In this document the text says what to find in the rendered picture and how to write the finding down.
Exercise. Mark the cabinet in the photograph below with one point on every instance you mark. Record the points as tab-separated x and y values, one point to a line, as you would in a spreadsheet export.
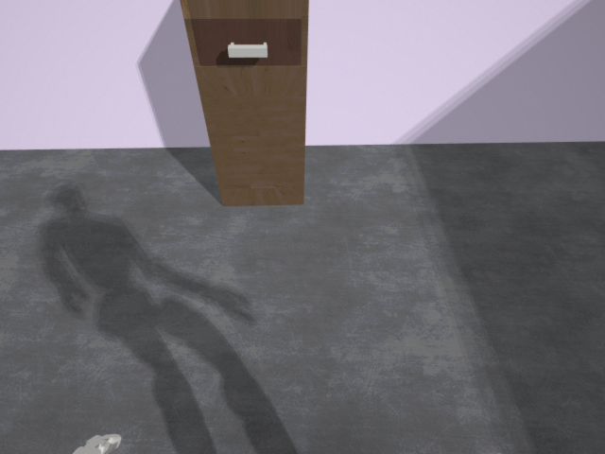
255	114

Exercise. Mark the drawer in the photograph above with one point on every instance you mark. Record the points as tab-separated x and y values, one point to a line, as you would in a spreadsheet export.
283	37

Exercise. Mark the handle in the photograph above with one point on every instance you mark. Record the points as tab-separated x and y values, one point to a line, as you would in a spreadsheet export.
248	50

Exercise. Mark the left robot hand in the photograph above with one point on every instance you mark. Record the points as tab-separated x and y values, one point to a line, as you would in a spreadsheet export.
100	444

